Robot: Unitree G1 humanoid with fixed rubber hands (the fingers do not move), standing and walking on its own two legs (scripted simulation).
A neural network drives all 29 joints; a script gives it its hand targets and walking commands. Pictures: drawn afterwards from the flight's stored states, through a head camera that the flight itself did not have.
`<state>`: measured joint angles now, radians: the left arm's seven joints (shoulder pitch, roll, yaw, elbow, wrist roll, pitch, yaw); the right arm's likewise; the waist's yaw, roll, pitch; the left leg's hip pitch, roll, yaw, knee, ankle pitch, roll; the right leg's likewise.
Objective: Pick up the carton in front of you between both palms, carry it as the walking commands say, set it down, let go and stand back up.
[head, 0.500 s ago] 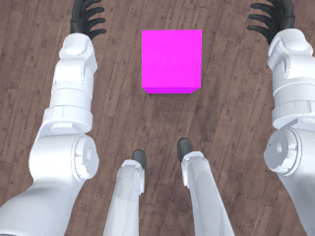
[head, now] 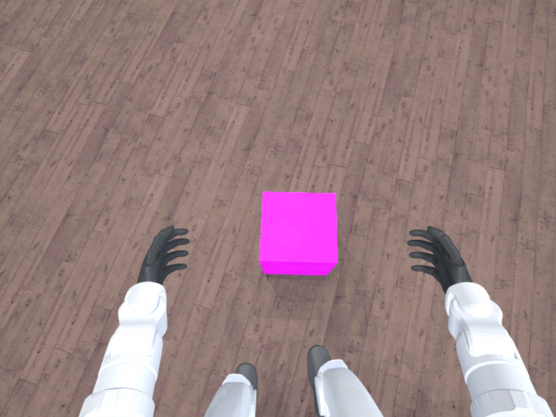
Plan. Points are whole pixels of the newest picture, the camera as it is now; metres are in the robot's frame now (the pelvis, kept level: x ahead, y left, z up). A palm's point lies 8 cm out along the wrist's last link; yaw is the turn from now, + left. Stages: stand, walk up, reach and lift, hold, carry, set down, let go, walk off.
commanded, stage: let go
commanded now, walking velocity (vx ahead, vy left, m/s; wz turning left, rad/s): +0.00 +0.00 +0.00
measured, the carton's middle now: (296, 236) +0.50 -0.05 -0.61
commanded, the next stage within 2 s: stand in 0.80 s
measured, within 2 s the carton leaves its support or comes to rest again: neither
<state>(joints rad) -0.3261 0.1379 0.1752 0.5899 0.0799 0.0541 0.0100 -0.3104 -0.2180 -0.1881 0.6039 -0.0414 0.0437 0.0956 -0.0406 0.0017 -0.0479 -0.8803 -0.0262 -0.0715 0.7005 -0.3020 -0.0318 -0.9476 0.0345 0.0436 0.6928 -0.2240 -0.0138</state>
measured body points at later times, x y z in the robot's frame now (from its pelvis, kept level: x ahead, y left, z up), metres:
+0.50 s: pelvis +0.03 +0.03 +0.04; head +0.06 +0.03 +0.49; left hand +0.21 +0.26 -0.04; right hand +0.20 -0.21 -0.04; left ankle +0.00 +0.14 -0.70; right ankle +0.04 -0.10 -0.70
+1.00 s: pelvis +0.04 +0.02 +0.03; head +0.05 +0.01 +0.48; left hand +0.19 +0.30 -0.06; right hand +0.20 -0.27 -0.06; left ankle +0.00 +0.14 -0.70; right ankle +0.04 -0.10 -0.70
